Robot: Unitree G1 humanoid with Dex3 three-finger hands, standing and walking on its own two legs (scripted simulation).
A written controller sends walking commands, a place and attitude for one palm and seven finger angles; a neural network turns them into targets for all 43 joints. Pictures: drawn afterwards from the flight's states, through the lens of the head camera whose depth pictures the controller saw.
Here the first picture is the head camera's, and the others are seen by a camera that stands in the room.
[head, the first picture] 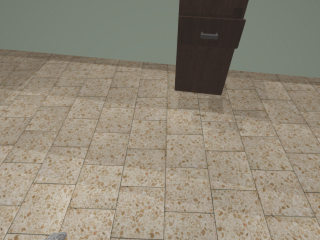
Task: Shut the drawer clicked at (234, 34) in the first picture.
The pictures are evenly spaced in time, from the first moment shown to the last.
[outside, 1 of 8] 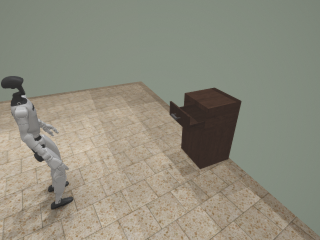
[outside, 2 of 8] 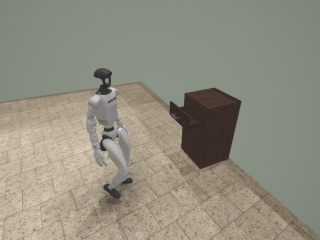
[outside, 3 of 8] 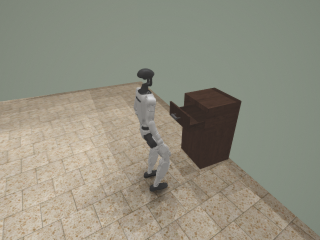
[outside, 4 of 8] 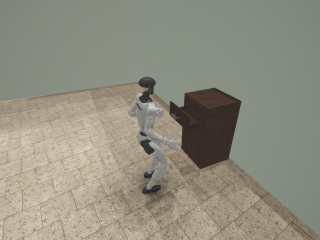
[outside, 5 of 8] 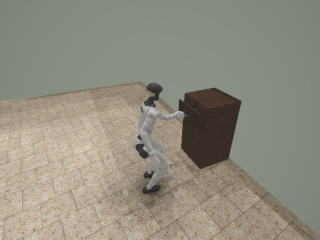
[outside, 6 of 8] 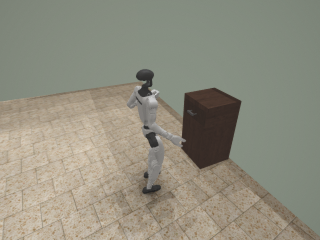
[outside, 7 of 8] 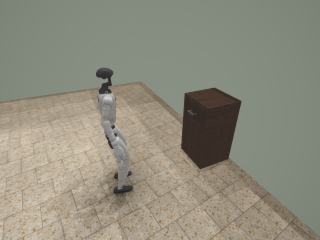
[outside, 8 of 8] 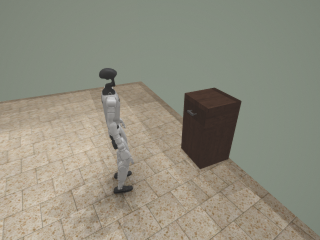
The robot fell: no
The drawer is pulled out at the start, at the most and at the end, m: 0.21 0.21 0.00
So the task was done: yes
